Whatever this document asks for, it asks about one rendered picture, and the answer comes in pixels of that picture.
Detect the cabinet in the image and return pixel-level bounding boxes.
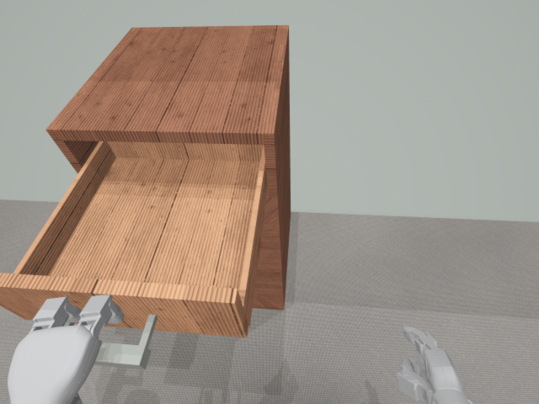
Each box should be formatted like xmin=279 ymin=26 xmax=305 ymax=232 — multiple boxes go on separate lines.
xmin=46 ymin=25 xmax=291 ymax=311

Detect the robot right hand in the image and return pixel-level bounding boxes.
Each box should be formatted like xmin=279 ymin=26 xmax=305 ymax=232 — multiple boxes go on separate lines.
xmin=397 ymin=326 xmax=463 ymax=404

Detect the drawer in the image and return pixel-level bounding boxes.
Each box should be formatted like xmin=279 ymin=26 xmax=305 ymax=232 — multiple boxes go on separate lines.
xmin=0 ymin=141 xmax=268 ymax=338

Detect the robot left hand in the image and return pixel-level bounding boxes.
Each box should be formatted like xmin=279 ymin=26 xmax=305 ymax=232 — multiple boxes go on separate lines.
xmin=8 ymin=295 xmax=125 ymax=404

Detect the handle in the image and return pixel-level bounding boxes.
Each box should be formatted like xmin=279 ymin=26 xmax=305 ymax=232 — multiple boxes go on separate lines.
xmin=64 ymin=314 xmax=157 ymax=369

